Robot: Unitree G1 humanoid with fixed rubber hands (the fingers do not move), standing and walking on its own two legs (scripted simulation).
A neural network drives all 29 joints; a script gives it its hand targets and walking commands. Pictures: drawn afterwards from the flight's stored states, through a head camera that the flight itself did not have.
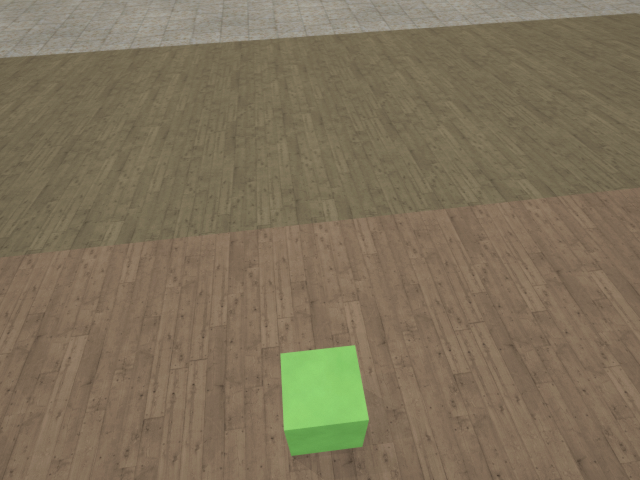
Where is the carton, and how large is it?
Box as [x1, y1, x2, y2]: [280, 345, 368, 455]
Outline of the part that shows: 354,345 280,354 284,432 291,455 356,447 362,445 368,417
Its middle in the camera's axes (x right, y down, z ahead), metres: +0.01 +0.46 +1.10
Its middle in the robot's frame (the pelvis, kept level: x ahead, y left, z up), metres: +0.44 +0.02 -0.65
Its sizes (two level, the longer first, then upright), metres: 0.210 0.200 0.250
